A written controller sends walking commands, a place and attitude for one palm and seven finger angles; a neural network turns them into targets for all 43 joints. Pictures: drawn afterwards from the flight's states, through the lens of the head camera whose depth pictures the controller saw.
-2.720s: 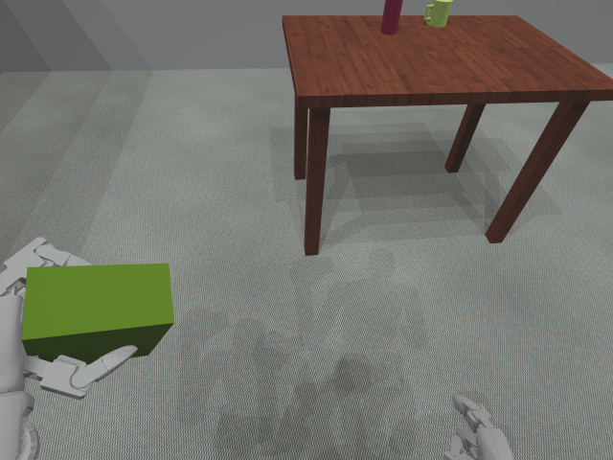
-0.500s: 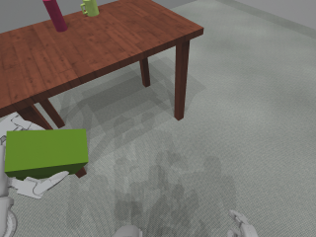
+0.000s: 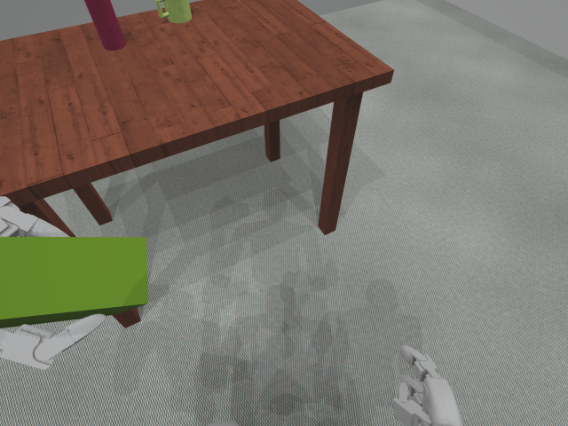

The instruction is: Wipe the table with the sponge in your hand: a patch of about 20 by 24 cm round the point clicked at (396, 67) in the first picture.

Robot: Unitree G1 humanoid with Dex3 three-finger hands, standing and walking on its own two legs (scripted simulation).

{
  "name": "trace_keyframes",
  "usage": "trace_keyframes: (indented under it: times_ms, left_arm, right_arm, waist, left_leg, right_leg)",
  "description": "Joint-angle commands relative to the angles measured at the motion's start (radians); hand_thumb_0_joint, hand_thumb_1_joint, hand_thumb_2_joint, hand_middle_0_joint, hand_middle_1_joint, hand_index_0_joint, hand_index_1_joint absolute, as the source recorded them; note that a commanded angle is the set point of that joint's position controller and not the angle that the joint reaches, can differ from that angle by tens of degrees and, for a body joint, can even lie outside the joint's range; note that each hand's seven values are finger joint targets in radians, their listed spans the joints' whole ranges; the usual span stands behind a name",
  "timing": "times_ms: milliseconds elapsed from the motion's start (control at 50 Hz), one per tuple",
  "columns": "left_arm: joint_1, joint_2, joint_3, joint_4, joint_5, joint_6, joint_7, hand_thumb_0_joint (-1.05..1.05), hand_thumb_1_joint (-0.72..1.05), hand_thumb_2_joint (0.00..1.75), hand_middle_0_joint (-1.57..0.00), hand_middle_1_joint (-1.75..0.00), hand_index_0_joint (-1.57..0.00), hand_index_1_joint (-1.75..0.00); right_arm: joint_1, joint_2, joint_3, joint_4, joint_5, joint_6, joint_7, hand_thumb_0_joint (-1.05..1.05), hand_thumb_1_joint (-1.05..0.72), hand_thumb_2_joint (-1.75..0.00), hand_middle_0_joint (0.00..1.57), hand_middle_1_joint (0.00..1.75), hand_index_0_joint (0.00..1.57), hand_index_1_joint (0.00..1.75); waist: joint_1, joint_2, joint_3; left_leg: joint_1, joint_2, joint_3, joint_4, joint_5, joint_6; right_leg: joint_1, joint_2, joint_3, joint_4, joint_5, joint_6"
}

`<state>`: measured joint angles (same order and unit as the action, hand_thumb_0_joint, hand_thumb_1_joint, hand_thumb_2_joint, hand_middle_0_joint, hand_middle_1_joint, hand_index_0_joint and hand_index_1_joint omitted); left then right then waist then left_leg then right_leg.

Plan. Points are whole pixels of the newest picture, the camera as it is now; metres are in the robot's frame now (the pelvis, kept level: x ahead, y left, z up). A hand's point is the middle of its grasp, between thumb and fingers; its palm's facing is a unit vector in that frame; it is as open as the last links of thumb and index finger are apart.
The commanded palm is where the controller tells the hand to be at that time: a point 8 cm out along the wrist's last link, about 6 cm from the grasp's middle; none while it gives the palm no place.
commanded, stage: take the last steps up to it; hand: left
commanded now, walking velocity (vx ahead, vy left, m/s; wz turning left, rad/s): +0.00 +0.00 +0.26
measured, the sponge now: (87, 283) +0.22 +0.21 +0.17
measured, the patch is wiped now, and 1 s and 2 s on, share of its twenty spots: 0.00 0.00 0.00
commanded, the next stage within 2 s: none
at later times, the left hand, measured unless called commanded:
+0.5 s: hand (32, 268) +0.23 +0.25 +0.19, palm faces +0.53 -0.76 -0.39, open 10.1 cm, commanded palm +0.17 +0.28 +0.19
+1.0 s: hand (80, 216) +0.29 +0.24 +0.19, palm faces +0.49 -0.75 -0.44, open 10.1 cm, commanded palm +0.23 +0.28 +0.19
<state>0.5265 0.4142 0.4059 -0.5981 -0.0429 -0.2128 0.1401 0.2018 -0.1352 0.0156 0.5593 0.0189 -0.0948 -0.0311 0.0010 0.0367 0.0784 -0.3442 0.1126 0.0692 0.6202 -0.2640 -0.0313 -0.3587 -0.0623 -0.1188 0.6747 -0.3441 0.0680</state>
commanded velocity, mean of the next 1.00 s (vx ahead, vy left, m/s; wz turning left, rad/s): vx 0.29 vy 0.07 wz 0.06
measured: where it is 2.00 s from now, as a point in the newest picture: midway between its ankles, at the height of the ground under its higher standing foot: (284, 386)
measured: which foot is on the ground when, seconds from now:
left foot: down 0.00-0.04, up 0.06-0.34, down 0.36-0.68, up 0.70-1.00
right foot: up 0.00-0.00, down 0.02-0.36, up 0.38-0.64, down 0.66-1.00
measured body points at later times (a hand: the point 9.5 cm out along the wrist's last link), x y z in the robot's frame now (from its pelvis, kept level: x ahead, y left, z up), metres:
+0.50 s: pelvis +0.04 -0.01 +0.01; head +0.04 +0.00 +0.46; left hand +0.19 +0.29 +0.21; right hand +0.23 -0.23 -0.07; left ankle +0.02 +0.10 -0.73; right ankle +0.04 -0.13 -0.67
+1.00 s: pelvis +0.11 -0.02 +0.01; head +0.13 -0.02 +0.46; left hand +0.26 +0.27 +0.21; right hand +0.29 -0.27 -0.08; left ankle +0.13 +0.12 -0.71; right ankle +0.12 -0.13 -0.73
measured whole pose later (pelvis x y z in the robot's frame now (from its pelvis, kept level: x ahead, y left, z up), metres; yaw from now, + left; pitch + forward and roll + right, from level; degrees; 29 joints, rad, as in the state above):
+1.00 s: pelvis +0.11 -0.02 +0.01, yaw +7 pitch +0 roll +1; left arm 0.50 0.37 0.36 -0.55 -0.01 -0.22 0.16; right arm 0.24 -0.26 -0.04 0.62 -0.01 -0.06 -0.07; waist 0.00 -0.03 0.05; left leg -0.34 0.08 0.13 0.59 -0.30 0.00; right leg -0.23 -0.09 -0.15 0.52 -0.28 -0.01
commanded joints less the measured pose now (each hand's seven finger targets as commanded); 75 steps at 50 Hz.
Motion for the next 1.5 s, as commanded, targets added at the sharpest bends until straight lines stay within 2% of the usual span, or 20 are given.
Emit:
trace_keyframes:
  times_ms: [0,40,60,140,300,360,460,600,620,660,680,800,960,980,1040,1260,1280,1320,1400,1480]
  left_arm:
    - [-0.166,0.131,0.080,-0.092,0.017,-0.031,0.029,0.00,0.10,1.30,-1.20,-1.60,-1.20,-1.60]
    - [-0.185,0.140,0.064,-0.045,0.007,-0.005,0.033,0.00,0.10,1.30,-1.20,-1.60,-1.20,-1.60]
    - [-0.204,0.158,0.078,-0.060,0.014,-0.004,0.037,0.00,0.10,1.30,-1.20,-1.60,-1.20,-1.60]
    - [-0.146,0.140,0.081,-0.117,0.030,-0.052,0.046,0.00,0.10,1.30,-1.20,-1.60,-1.20,-1.60]
    - [-0.086,0.106,0.084,-0.195,0.011,-0.057,0.077,0.00,0.10,1.30,-1.20,-1.60,-1.20,-1.60]
    - [-0.135,0.120,0.068,-0.141,0.025,-0.085,0.063,0.00,0.10,1.30,-1.20,-1.60,-1.20,-1.60]
    - [-0.170,0.076,0.004,-0.166,0.036,-0.069,0.031,0.00,0.10,1.30,-1.20,-1.60,-1.20,-1.60]
    - [-0.161,0.101,0.042,-0.069,0.029,-0.041,0.032,0.00,0.10,1.30,-1.20,-1.60,-1.20,-1.60]
    - [-0.172,0.108,0.044,-0.045,0.034,-0.037,0.033,0.00,0.10,1.30,-1.20,-1.60,-1.20,-1.60]
    - [-0.173,0.163,0.089,-0.006,0.033,-0.031,0.037,0.00,0.10,1.30,-1.20,-1.60,-1.20,-1.60]
    - [-0.227,0.151,0.080,-0.024,0.018,-0.043,0.031,0.00,0.10,1.30,-1.20,-1.60,-1.20,-1.60]
    - [-0.132,0.145,0.093,-0.096,0.025,-0.081,0.026,0.00,0.10,1.30,-1.20,-1.60,-1.20,-1.60]
    - [-0.128,0.112,0.068,-0.135,0.021,-0.063,0.065,0.00,0.10,1.30,-1.20,-1.60,-1.20,-1.60]
    - [-0.151,0.103,0.054,-0.143,0.022,-0.067,0.063,0.00,0.10,1.30,-1.20,-1.60,-1.20,-1.60]
    - [-0.177,0.130,0.063,-0.075,0.036,-0.089,0.051,0.00,0.10,1.30,-1.20,-1.60,-1.20,-1.60]
    - [-0.118,0.109,0.071,-0.096,0.024,-0.054,0.038,0.00,0.10,1.30,-1.20,-1.60,-1.20,-1.60]
    - [-0.133,0.126,0.080,-0.067,0.028,-0.050,0.038,0.00,0.10,1.30,-1.20,-1.60,-1.20,-1.60]
    - [-0.170,0.182,0.136,-0.029,0.016,-0.043,0.043,0.00,0.10,1.30,-1.20,-1.60,-1.20,-1.60]
    - [-0.102,0.132,0.104,-0.052,0.016,-0.074,0.024,0.00,0.10,1.30,-1.20,-1.60,-1.20,-1.60]
    - [-0.095,0.126,0.089,-0.111,0.018,-0.086,0.035,0.00,0.10,1.30,-1.20,-1.60,-1.20,-1.60]
  right_arm:
    - [-0.031,-0.143,-0.057,-0.109,0.001,-0.036,-0.029,0.00,-0.90,-0.90,0.20,0.30,0.20,0.30]
    - [-0.067,-0.167,-0.065,-0.102,-0.011,-0.040,-0.033,0.00,-0.90,-0.90,0.20,0.30,0.20,0.30]
    - [-0.103,-0.159,-0.054,-0.100,-0.012,-0.033,-0.033,0.00,-0.90,-0.90,0.20,0.30,0.20,0.30]
    - [-0.128,-0.143,-0.038,-0.079,-0.027,0.001,-0.039,0.00,-0.90,-0.90,0.20,0.30,0.20,0.30]
    - [-0.057,-0.157,-0.071,-0.133,-0.020,0.007,-0.049,0.00,-0.90,-0.90,0.20,0.30,0.20,0.30]
    - [-0.054,-0.179,-0.073,-0.123,-0.015,-0.012,-0.050,0.00,-0.90,-0.90,0.20,0.30,0.20,0.30]
    - [-0.055,-0.185,-0.077,-0.090,-0.002,-0.040,-0.031,0.00,-0.90,-0.90,0.20,0.30,0.20,0.30]
    - [-0.077,-0.175,-0.055,-0.075,-0.018,-0.040,-0.046,0.00,-0.90,-0.90,0.20,0.30,0.20,0.30]
    - [-0.079,-0.167,-0.056,-0.070,-0.017,-0.032,-0.049,0.00,-0.90,-0.90,0.20,0.30,0.20,0.30]
    - [-0.098,-0.147,-0.051,-0.091,-0.017,-0.025,-0.041,0.00,-0.90,-0.90,0.20,0.30,0.20,0.30]
    - [-0.099,-0.170,-0.066,-0.078,-0.021,-0.031,-0.031,0.00,-0.90,-0.90,0.20,0.30,0.20,0.30]
    - [-0.105,-0.157,-0.053,-0.062,-0.023,0.001,-0.030,0.00,-0.90,-0.90,0.20,0.30,0.20,0.30]
    - [-0.048,-0.167,-0.075,-0.103,-0.023,-0.022,-0.053,0.00,-0.90,-0.90,0.20,0.30,0.20,0.30]
    - [-0.042,-0.179,-0.082,-0.109,-0.019,-0.023,-0.059,0.00,-0.90,-0.90,0.20,0.30,0.20,0.30]
    - [-0.052,-0.187,-0.076,-0.101,-0.017,-0.031,-0.050,0.00,-0.90,-0.90,0.20,0.30,0.20,0.30]
    - [-0.070,-0.171,-0.060,-0.084,-0.012,-0.045,-0.043,0.00,-0.90,-0.90,0.20,0.30,0.20,0.30]
    - [-0.068,-0.158,-0.058,-0.077,-0.012,-0.034,-0.045,0.00,-0.90,-0.90,0.20,0.30,0.20,0.30]
    - [-0.103,-0.151,-0.057,-0.095,-0.014,-0.028,-0.037,0.00,-0.90,-0.90,0.20,0.30,0.20,0.30]
    - [-0.111,-0.148,-0.044,-0.055,-0.016,0.004,-0.025,0.00,-0.90,-0.90,0.20,0.30,0.20,0.30]
    - [-0.105,-0.150,-0.048,-0.078,-0.022,0.010,-0.029,0.00,-0.90,-0.90,0.20,0.30,0.20,0.30]
  waist:
    - [-0.019,-0.131,-0.161]
    - [0.010,-0.393,-0.164]
    - [0.008,-0.300,-0.153]
    - [0.004,-0.200,-0.179]
    - [-0.005,-0.063,-0.246]
    - [-0.010,0.331,-0.187]
    - [-0.001,0.193,-0.122]
    - [0.008,0.144,-0.141]
    - [0.011,0.055,-0.154]
    - [0.025,-0.341,-0.149]
    - [0.019,-0.313,-0.149]
    - [-0.001,-0.143,-0.147]
    - [-0.002,-0.105,-0.179]
    - [-0.010,-0.018,-0.173]
    - [-0.018,0.304,-0.139]
    - [0.007,0.140,-0.180]
    - [0.008,0.010,-0.189]
    - [0.030,-0.347,-0.187]
    - [0.007,-0.139,-0.131]
    - [0.007,-0.173,-0.166]
  left_leg:
    - [-0.066,-0.004,0.034,0.138,-0.093,0.040]
    - [-0.194,-0.096,-0.040,0.500,-0.302,0.010]
    - [-0.236,-0.083,-0.075,0.595,-0.277,0.005]
    - [-0.174,-0.050,-0.022,0.417,-0.178,0.004]
    - [0.174,-0.077,0.084,-0.212,0.005,0.039]
    - [0.342,0.310,-0.485,-0.336,0.235,0.266]
    - [0.222,0.178,-0.175,-0.308,0.223,0.216]
    - [0.049,0.133,-0.062,-0.193,-0.031,0.138]
    - [-0.025,0.093,-0.022,-0.057,-0.092,0.115]
    - [-0.337,-0.094,0.024,0.482,-0.319,0.042]
    - [-0.324,-0.056,-0.080,0.576,-0.258,0.028]
    - [-0.188,0.004,-0.033,0.369,-0.074,0.009]
    - [0.144,-0.065,0.105,-0.158,0.005,0.031]
    - [0.223,-0.038,0.074,-0.210,-0.002,0.046]
    - [0.280,0.324,-0.479,-0.388,0.033,0.264]
    - [0.089,0.123,0.009,-0.117,0.077,0.117]
    - [-0.020,0.084,0.037,0.058,0.020,0.096]
    - [-0.351,-0.068,0.006,0.528,-0.282,0.029]
    - [-0.368,0.004,-0.081,0.613,-0.125,0.001]
    - [-0.185,-0.001,0.017,0.260,-0.044,0.011]
  right_leg:
    - [0.197,-0.173,0.187,-0.292,0.313,-0.062]
    - [0.201,-0.377,0.457,-0.359,0.438,-0.197]
    - [0.209,-0.390,0.478,-0.348,0.447,-0.227]
    - [0.263,-0.294,0.160,-0.293,0.584,-0.184]
    - [0.214,-0.201,0.106,-0.145,0.171,-0.134]
    - [-0.250,0.000,0.034,0.378,-0.298,-0.046]
    - [-0.220,-0.031,0.022,0.310,-0.070,-0.033]
    - [0.187,0.039,-0.079,-0.155,0.033,-0.032]
    - [0.280,-0.001,-0.013,-0.226,0.028,-0.055]
    - [0.375,-0.370,0.619,-0.445,-0.040,-0.245]
    - [0.295,-0.390,0.653,-0.490,-0.195,-0.250]
    - [0.162,-0.280,0.217,-0.428,0.102,-0.217]
    - [0.171,-0.192,0.139,-0.270,-0.010,-0.167]
    - [0.114,-0.149,0.114,-0.161,-0.010,-0.137]
    - [-0.239,0.005,0.053,0.412,-0.284,-0.062]
    - [0.195,0.040,-0.089,-0.187,0.059,-0.047]
    - [0.295,-0.044,0.041,-0.249,0.056,-0.088]
    - [0.400,-0.385,0.621,-0.408,0.117,-0.260]
    - [0.307,-0.318,0.328,-0.375,0.285,-0.244]
    - [0.237,-0.259,0.127,-0.356,0.359,-0.207]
